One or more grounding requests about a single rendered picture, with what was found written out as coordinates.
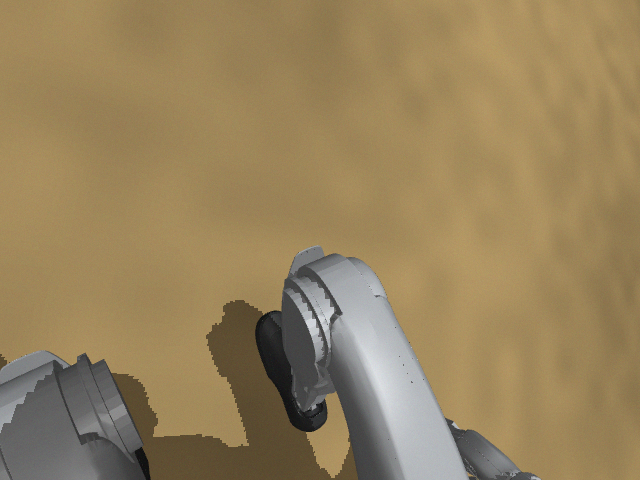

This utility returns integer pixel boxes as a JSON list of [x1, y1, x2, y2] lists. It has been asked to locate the left robot foot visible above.
[[134, 447, 151, 480]]

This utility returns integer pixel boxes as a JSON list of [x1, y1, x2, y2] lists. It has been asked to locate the right robot hand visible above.
[[445, 418, 523, 480]]

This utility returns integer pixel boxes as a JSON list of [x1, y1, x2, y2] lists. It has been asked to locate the right robot foot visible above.
[[255, 311, 327, 432]]

